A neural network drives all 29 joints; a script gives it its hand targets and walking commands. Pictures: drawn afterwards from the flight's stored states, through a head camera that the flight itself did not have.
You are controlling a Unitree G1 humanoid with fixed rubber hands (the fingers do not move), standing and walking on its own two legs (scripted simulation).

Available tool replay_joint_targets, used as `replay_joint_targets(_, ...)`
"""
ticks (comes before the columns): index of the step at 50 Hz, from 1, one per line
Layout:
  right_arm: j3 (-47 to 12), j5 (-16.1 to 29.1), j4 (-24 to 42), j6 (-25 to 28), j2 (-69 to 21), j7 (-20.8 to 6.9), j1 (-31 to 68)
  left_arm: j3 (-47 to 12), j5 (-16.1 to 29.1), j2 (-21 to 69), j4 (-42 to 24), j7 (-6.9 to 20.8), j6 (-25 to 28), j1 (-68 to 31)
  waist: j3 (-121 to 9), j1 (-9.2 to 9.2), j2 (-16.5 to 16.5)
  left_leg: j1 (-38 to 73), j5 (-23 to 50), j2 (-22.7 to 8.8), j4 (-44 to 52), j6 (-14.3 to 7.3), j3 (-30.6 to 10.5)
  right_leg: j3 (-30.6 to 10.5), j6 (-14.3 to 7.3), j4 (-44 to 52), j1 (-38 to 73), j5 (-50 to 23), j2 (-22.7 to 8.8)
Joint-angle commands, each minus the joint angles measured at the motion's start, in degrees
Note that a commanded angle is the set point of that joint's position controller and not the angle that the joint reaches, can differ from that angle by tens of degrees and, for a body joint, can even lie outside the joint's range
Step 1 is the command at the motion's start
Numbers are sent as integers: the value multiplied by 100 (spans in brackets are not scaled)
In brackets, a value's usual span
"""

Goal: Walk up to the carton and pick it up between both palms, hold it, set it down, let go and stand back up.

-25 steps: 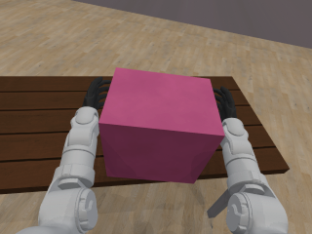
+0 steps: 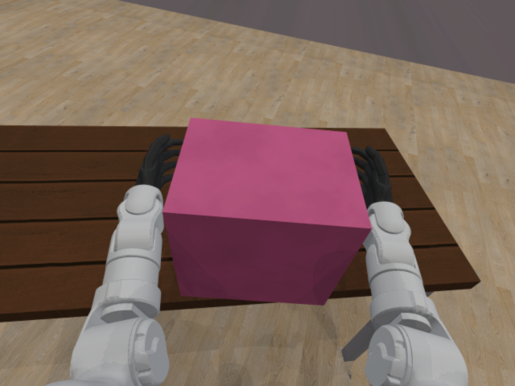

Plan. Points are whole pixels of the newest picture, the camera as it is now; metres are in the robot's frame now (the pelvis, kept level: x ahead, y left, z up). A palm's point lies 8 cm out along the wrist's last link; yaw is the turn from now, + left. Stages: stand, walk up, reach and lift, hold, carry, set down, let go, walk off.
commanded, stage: set down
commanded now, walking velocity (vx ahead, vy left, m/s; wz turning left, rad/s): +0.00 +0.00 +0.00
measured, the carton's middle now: (260, 216) +0.38 +0.00 +0.04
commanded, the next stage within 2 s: none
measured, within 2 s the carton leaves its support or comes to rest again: rests again in 0.72 s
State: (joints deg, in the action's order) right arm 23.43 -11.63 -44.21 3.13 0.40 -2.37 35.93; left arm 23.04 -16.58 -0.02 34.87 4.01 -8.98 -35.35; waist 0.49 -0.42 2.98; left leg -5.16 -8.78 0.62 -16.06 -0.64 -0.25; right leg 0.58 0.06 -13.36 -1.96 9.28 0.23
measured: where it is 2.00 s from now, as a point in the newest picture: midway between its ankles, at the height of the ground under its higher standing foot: outside the picture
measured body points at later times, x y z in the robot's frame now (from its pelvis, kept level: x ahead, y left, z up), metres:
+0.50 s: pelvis +0.00 +0.00 +0.00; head +0.00 +0.01 +0.45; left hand +0.40 +0.18 +0.11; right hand +0.39 -0.18 +0.11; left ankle +0.00 +0.11 -0.75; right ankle -0.02 -0.12 -0.75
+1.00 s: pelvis +0.01 +0.00 -0.01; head +0.04 +0.00 +0.44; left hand +0.43 +0.18 +0.06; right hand +0.42 -0.18 +0.06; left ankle +0.00 +0.11 -0.75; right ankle -0.02 -0.12 -0.75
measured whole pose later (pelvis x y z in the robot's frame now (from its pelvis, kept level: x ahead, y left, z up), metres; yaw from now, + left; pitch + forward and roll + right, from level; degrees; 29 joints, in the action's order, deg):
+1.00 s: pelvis +0.01 +0.00 -0.01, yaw -2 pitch +11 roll -2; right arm 0.7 11.7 -60.9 9.9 10.5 5.2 41.0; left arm 7.1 3.5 -8.0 57.3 -6.6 7.0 -41.3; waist -7.5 2.2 -0.8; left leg -23.7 -12.6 -2.2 -25.7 -0.3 2.3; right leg 0.2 -0.5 -19.8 -19.7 10.6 2.2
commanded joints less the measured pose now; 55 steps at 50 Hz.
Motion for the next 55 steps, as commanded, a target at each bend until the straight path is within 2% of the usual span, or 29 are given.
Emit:
replay_joint_targets(1,-1430,-179,309,312,-2237,-399,2128,-1604,-45,2697,-119,427,177,-2372,-1322,-146,-446,997,1640,-21,8,477,494,592,206,117,-102,-870,162)
replay_joint_targets(8,-1380,-322,351,331,-2290,-381,1893,-1435,-126,2624,-65,495,261,-2233,-1122,-156,-300,891,1485,-6,77,402,529,572,252,113,-53,-829,138)
replay_joint_targets(19,-1236,-484,310,309,-2225,-322,1553,-1163,-238,2391,39,568,353,-2088,-768,-164,-272,827,1245,3,152,333,575,543,295,144,-139,-572,110)
replay_joint_targets(25,-1070,-536,208,306,-1904,-240,1394,-941,-294,1986,149,500,426,-2040,-619,-144,-237,765,1016,-14,205,293,606,502,311,166,-188,-380,96)
replay_joint_targets(29,-833,-468,117,311,-1227,-97,1212,-673,-273,1252,220,321,491,-1954,-494,-90,-206,692,865,-34,240,260,637,462,317,173,-245,-222,94)
replay_joint_targets(31,-720,-295,-1,322,-558,52,1092,-558,-174,586,210,118,563,-1899,-530,-88,-241,660,834,-59,227,256,647,410,305,166,-298,-181,100)
replay_joint_targets(33,-901,133,-188,356,46,251,1181,-847,196,38,282,-167,668,-1991,-681,-93,-319,552,867,-96,145,272,620,332,261,136,-472,-196,129)
replay_joint_targets(36,-1258,744,-338,499,457,461,1686,-1233,750,-333,534,-541,899,-2284,-1376,6,-418,285,976,-127,-85,308,555,227,170,10,-694,-342,165)
replay_joint_targets(41,-1534,1418,-315,958,1124,624,2603,-1665,1477,-718,1246,-955,1551,-2746,-3545,181,-556,189,1885,-216,-861,449,462,153,54,-531,-978,-1446,244)
replay_joint_targets(42,-1743,1745,-102,905,780,618,2919,-1979,1683,-258,1299,-1045,1658,-2734,-3384,222,-501,229,2297,-139,-1058,429,365,158,18,-495,-1122,-1481,222)
replay_joint_targets(45,-2190,2251,-516,872,1336,712,2704,-1878,1954,-696,1637,-1038,1738,-2525,-4031,184,-376,464,2949,-180,-1375,462,282,129,59,-765,-1089,-2210,311)
replay_joint_targets(49,-2577,2710,-1224,945,1798,814,2624,-1745,2083,-1064,1734,-870,1760,-2424,-3950,134,-291,293,3316,-173,-1493,488,245,71,151,-1026,-957,-3054,363)
replay_joint_targets(52,-2708,2926,-1825,1046,2054,820,2593,-1655,2058,-1295,1694,-765,1726,-2392,-3562,120,-272,150,3314,-176,-1433,505,226,44,204,-1089,-907,-3256,350)
replay_joint_targets(55,-2824,3187,-2080,1105,2253,759,2656,-1627,2079,-1577,1589,-707,1694,-2481,-3312,144,-352,152,3194,-175,-1367,523,233,44,195,-1030,-961,-3044,346)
